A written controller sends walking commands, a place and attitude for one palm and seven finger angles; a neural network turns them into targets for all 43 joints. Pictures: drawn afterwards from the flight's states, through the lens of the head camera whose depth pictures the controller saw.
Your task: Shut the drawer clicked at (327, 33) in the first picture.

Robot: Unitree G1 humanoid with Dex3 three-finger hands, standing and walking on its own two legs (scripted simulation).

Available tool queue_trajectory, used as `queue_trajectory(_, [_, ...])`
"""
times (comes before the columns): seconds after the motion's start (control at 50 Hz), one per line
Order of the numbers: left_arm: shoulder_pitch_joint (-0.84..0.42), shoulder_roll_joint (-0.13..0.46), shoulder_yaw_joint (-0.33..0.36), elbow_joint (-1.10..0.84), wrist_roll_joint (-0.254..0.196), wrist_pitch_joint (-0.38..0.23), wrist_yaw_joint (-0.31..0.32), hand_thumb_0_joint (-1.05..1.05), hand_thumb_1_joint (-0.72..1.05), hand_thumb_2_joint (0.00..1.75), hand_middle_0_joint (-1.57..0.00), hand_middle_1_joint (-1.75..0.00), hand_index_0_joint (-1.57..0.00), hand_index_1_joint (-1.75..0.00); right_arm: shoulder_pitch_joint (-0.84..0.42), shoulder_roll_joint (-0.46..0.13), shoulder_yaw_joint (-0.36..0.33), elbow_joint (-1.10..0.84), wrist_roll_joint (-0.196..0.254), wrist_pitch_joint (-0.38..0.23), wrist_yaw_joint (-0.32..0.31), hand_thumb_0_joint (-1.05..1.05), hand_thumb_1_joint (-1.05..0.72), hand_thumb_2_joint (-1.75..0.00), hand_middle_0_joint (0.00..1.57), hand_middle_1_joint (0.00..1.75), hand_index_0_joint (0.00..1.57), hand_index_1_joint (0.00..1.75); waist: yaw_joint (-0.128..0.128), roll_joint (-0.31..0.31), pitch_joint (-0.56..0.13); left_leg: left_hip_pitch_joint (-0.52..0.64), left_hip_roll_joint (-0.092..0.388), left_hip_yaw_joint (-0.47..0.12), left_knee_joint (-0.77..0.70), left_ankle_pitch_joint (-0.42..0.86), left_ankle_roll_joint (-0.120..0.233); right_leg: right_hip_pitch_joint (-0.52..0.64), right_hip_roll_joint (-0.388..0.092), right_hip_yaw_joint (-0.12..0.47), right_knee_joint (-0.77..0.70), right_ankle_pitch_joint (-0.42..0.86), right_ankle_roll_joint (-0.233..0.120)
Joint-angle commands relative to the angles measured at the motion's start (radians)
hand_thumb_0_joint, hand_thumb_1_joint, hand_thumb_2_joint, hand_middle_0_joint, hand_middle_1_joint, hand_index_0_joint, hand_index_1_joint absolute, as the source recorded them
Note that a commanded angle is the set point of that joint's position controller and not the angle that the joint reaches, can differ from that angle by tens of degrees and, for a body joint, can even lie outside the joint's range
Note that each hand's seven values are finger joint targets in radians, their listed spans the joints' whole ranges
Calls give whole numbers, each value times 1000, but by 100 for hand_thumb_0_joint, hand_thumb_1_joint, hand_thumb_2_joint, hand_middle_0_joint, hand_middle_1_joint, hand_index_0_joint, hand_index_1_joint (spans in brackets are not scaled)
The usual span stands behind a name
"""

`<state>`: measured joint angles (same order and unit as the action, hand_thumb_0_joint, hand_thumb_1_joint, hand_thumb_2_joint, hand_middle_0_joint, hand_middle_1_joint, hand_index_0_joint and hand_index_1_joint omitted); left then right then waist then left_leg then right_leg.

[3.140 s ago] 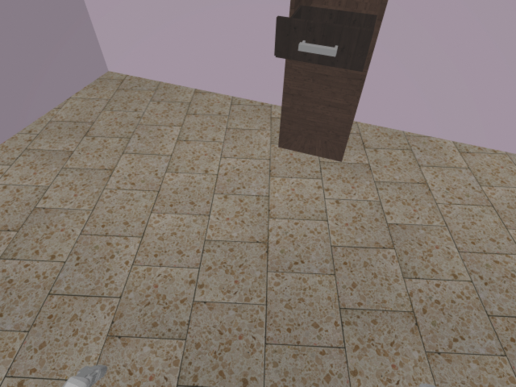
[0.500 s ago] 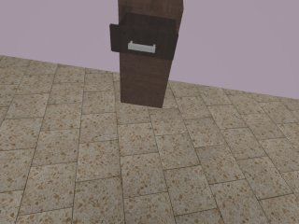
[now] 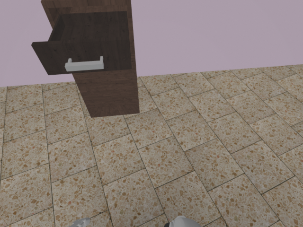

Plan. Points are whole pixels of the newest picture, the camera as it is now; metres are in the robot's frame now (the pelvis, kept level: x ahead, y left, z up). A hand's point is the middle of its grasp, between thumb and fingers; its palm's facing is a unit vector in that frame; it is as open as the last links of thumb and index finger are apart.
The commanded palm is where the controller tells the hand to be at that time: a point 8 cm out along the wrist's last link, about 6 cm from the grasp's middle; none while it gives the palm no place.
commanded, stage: turn to face it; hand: left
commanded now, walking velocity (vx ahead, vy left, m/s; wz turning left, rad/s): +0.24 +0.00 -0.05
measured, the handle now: (85, 62) +0.67 +0.28 +0.03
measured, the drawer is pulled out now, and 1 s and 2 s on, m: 0.30 0.30 0.30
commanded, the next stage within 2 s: take the last steps up to it in 0.32 s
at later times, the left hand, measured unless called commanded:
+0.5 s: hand out of the picture +0.13 +0.19 -0.17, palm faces +0.11 -0.99 -0.12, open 7.4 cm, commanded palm none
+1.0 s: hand out of the picture +0.13 +0.16 -0.13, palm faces +0.20 -0.96 -0.18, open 7.4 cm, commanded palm none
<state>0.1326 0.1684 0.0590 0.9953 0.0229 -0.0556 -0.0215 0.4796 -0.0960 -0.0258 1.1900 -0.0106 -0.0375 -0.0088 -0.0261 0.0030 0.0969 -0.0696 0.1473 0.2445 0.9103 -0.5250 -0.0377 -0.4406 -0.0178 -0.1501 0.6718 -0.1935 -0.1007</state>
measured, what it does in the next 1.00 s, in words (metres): walks ahead: left foot, then right foot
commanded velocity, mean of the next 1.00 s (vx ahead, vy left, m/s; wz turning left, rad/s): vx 0.18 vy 0.00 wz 0.14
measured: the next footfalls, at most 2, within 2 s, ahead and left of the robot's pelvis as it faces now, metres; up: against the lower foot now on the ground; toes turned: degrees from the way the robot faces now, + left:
left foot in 0.38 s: +0.23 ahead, +0.13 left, +0.00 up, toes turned +9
right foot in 0.78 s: +0.22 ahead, -0.10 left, +0.00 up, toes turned -1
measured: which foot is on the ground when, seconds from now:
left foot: up 0.00-0.36, down 0.38-0.78, up 0.80-1.00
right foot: down 0.00-0.40, up 0.42-0.76, down 0.78-1.00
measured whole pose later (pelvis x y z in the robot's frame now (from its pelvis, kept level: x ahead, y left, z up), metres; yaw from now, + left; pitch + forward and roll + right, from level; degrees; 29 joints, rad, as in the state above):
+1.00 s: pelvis +0.21 +0.00 +0.04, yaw +7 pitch -2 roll +1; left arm 0.43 0.11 0.03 1.13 0.02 -0.05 0.02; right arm 0.29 -0.17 -0.07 1.08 -0.02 0.01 0.02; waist 0.01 0.01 0.00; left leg -0.50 0.09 0.07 0.95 -0.24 0.00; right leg -0.06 -0.04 -0.13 0.35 -0.26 -0.02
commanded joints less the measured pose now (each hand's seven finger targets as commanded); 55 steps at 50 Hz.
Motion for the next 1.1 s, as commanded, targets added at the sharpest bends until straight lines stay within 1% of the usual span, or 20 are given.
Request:
queue_trajectory(0.0, [236,210,50,28,-18,4,34,0,90,90,-20,-30,-20,-30,-99,-107,-33,-143,3,-29,-4,0,-90,-90,20,30,20,30,86,-95,-141,-539,4,-204,500,127,29,423,-359,529,-402,111,-150])
queue_trajectory(0.04, [147,119,21,19,-13,-9,40,0,90,90,-20,-30,-20,-30,-85,-91,-31,-116,-11,-7,-5,0,-90,-90,20,30,20,30,20,-26,-67,-429,35,-215,386,203,27,204,-283,343,-431,178,-89])
queue_trajectory(0.1, [136,83,4,24,-2,-20,44,0,90,90,-20,-30,-20,-30,-30,-61,-22,-97,-14,24,-9,0,-90,-90,20,30,20,30,-30,-34,-55,-372,17,-199,252,213,4,114,-241,185,-419,400,-68])
queue_trajectory(0.14, [138,85,-5,32,-3,-20,45,0,90,90,-20,-30,-20,-30,-42,-52,-18,-103,-9,32,-6,0,-90,-90,20,30,20,30,-35,-68,-78,-358,2,-190,152,243,-3,135,-216,138,-410,457,-62])
queue_trajectory(0.24, [157,90,-12,48,-2,-5,44,0,90,90,-20,-30,-20,-30,-174,-63,-7,-139,-2,24,-1,0,-90,-90,20,30,20,30,5,-127,-76,-327,-30,-166,-133,280,-6,229,-210,112,-382,436,-50])
queue_trajectory(0.3, [180,98,-11,61,-8,9,50,0,90,90,-20,-30,-20,-30,-208,-82,0,-143,-6,13,-4,0,-90,-90,20,30,20,30,25,-82,-83,-218,-59,-162,-322,348,3,267,-205,103,-314,385,-20])
queue_trajectory(0.34, [208,83,-12,69,-12,21,53,0,90,90,-20,-30,-20,-30,-150,-132,-7,-124,-7,2,-4,0,-90,-90,20,30,20,30,15,41,-107,-72,-26,-218,-428,649,24,225,-151,71,-190,221,42])
queue_trajectory(0.38, [256,30,-20,67,-19,34,60,0,90,90,-20,-30,-20,-30,-141,-223,-19,-130,-12,8,-14,0,-90,-90,20,30,20,30,32,242,-131,-41,174,-404,-488,923,146,173,-52,15,-83,-221,115])
queue_trajectory(0.42, [229,31,-27,80,-14,44,58,0,90,90,-20,-30,-20,-30,-174,-193,-12,-123,-16,13,-27,0,-90,-90,20,30,20,30,23,299,-105,-75,169,-474,-623,697,199,131,-41,52,71,-384,121])
queue_trajectory(0.54, [164,27,-20,63,5,35,29,0,90,90,-20,-30,-20,-30,-169,-213,-36,-138,-15,7,-22,0,-90,-90,20,30,20,30,-2,85,-125,-40,145,-474,-671,283,234,8,-56,95,226,-331,101])
queue_trajectory(0.6, [164,8,-20,54,6,41,26,0,90,90,-20,-30,-20,-30,-178,-218,-46,-141,-18,9,-16,0,-90,-90,20,30,20,30,2,87,-88,-136,127,-453,-712,104,223,59,-56,80,158,-296,100])
queue_trajectory(0.68, [246,6,-17,73,6,39,21,0,90,90,-20,-30,-20,-30,-215,-220,-52,-142,-15,16,-10,0,-90,-90,20,30,20,30,44,106,-53,-267,82,-416,-698,-59,186,226,-21,34,-50,-201,102])
queue_trajectory(0.72, [344,28,-7,107,9,33,23,0,90,90,-20,-30,-20,-30,-236,-199,-53,-147,-10,23,-7,0,-90,-90,20,30,20,30,88,24,-30,-388,6,-344,-583,-117,132,385,-24,45,-233,-157,100])
queue_trajectory(0.74, [381,84,4,111,17,25,31,0,90,90,-20,-30,-20,-30,-248,-153,-46,-158,-2,23,-1,0,-90,-90,20,30,20,30,109,-126,-5,-516,-77,-257,-383,-92,93,434,-153,237,-373,-352,58])
queue_trajectory(0.76, [409,170,23,104,17,25,42,0,90,90,-20,-30,-20,-30,-281,-105,-35,-201,-4,23,9,0,-90,-90,20,30,20,30,129,-350,49,-648,-152,-130,-140,-19,55,411,-366,554,-582,-633,-36])
queue_trajectory(0.78, [404,176,23,93,5,25,50,0,90,90,-20,-30,-20,-30,-348,-148,-44,-225,-18,25,15,0,-90,-90,20,30,20,30,131,-225,97,-650,-103,-201,5,25,62,291,-431,626,-651,-679,-78])
queue_trajectory(0.82, [311,132,16,82,1,5,51,0,90,90,-20,-30,-20,-30,-289,-143,-53,-189,-20,28,23,0,-90,-90,20,30,20,30,59,-190,101,-611,-63,-225,100,144,60,237,-361,505,-617,-555,-48])
queue_trajectory(0.88, [277,86,3,72,3,-10,49,0,90,90,-20,-30,-20,-30,-220,-110,-51,-160,-19,29,31,0,-90,-90,20,30,20,30,20,-107,80,-550,-44,-197,115,264,42,227,-282,276,-562,-270,-19])
queue_trajectory(0.94, [330,88,1,93,1,-20,46,0,90,90,-20,-30,-20,-30,-248,-95,-48,-174,-12,26,35,0,-90,-90,20,30,20,30,37,-104,64,-546,-45,-168,39,311,30,285,-257,195,-558,-129,-22])
queue_trajectory(1.08, [380,97,6,129,8,-18,46,0,90,90,-20,-30,-20,-30,-346,-79,-33,-223,-10,0,37,0,-90,-90,20,30,20,30,72,-146,33,-411,-62,-125,-243,256,50,339,-272,162,-454,71,-39])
